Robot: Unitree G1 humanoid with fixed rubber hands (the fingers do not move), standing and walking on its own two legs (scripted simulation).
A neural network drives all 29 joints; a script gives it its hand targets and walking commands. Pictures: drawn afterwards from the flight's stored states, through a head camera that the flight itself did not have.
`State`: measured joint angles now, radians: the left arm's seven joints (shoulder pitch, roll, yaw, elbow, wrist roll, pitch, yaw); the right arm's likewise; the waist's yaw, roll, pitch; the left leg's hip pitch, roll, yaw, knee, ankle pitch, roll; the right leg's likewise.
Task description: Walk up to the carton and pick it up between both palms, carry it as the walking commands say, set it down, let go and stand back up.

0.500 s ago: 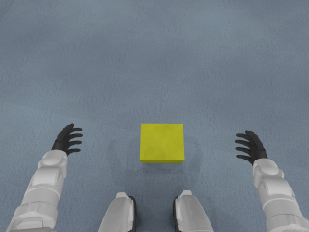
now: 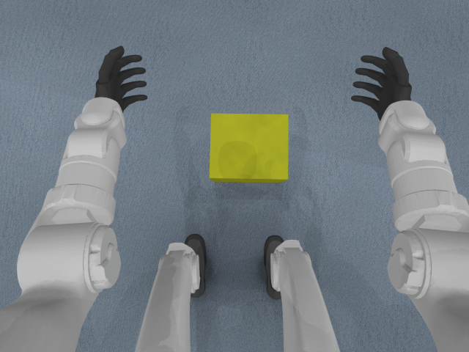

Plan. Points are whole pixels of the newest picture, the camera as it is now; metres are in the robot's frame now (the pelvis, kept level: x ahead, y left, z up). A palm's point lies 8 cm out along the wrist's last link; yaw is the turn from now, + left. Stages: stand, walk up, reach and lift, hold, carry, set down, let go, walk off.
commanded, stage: reach and lift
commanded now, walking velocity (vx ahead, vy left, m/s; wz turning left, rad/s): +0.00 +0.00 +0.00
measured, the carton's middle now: (248, 151) +0.50 -0.04 -0.57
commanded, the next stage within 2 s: none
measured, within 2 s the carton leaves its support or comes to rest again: neither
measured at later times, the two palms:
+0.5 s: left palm (136, 110) +0.52 +0.18 -0.18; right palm (367, 113) +0.49 -0.25 -0.18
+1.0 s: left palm (165, 129) +0.52 +0.17 -0.35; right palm (330, 131) +0.50 -0.23 -0.35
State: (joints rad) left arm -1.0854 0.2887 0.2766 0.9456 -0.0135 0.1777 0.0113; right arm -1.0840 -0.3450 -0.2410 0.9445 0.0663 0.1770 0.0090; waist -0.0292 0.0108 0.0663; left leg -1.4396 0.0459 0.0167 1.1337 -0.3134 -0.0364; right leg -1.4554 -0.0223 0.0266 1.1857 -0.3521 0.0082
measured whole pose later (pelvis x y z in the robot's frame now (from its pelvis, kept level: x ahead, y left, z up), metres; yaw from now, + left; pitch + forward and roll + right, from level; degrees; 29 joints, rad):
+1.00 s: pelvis -0.04 +0.01 -0.19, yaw +0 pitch +35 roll +2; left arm -1.41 0.37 0.17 0.93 -0.16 0.15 0.13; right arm -1.42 -0.45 -0.15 0.96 0.20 0.14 -0.06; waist -0.03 0.02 0.43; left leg -1.98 0.01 -0.04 1.87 -0.50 -0.06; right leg -1.99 0.00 0.05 1.91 -0.53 0.03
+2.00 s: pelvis -0.03 +0.01 -0.29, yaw +0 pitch +34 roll +1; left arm -1.50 0.39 0.06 1.23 -0.23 0.02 0.10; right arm -1.51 -0.45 -0.06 1.28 0.26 0.01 -0.04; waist -0.03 0.03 0.47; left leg -2.27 -0.02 -0.07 2.21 -0.54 -0.08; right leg -2.26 -0.01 0.04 2.24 -0.58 0.03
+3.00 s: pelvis -0.03 +0.01 -0.29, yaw +0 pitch +34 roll +0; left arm -1.57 0.29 0.20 1.22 -0.05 0.11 0.06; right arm -1.52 -0.39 -0.10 1.22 0.17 0.11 -0.01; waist -0.04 0.03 0.48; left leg -2.27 -0.02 -0.08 2.22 -0.54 -0.08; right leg -2.25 -0.01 0.04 2.25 -0.58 0.03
